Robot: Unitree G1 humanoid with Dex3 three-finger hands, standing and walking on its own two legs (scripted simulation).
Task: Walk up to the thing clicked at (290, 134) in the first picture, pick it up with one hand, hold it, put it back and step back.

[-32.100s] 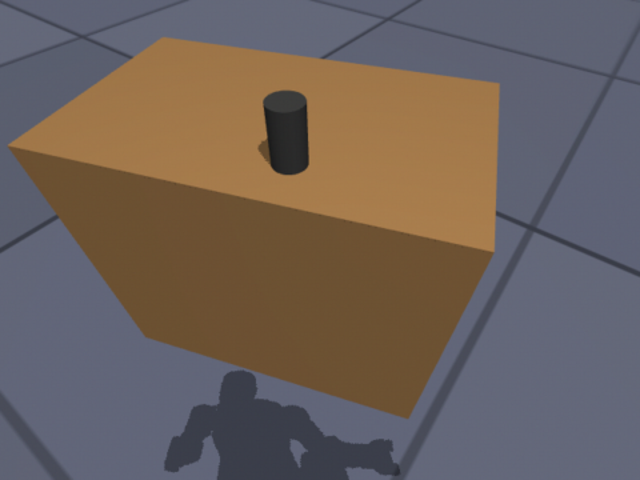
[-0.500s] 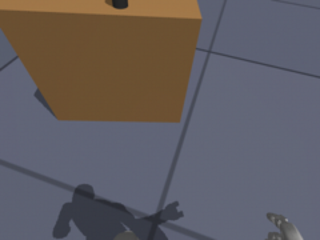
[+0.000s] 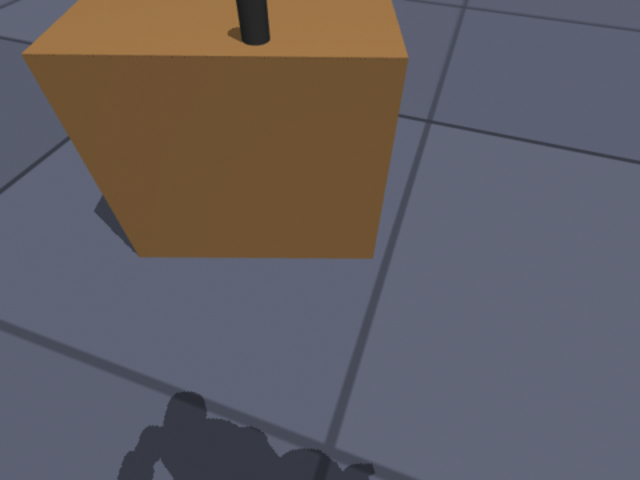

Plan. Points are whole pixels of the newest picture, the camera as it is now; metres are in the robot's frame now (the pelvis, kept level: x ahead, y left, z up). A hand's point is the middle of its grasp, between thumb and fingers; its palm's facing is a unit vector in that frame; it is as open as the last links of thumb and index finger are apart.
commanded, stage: step back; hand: left
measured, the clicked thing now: (252, 12) +1.11 +0.20 +0.10
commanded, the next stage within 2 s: stand in 0.46 s
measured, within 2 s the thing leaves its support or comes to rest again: neither
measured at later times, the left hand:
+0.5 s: hand out of the picture +0.14 +0.26 -0.15, palm faces +0.07 -0.93 -0.35, open 7.4 cm
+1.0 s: hand out of the picture +0.11 +0.24 -0.14, palm faces +0.03 -0.94 -0.34, open 7.4 cm
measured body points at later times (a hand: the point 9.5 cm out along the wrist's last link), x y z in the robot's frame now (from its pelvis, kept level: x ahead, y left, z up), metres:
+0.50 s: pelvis +0.04 +0.00 +0.00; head +0.07 +0.00 +0.44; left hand +0.14 +0.31 -0.13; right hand +0.12 -0.31 -0.13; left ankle +0.03 +0.13 -0.73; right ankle +0.06 -0.14 -0.73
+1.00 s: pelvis +0.04 -0.01 +0.01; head +0.04 -0.02 +0.46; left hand +0.11 +0.29 -0.11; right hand +0.15 -0.31 -0.12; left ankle +0.03 +0.13 -0.73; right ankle +0.06 -0.14 -0.73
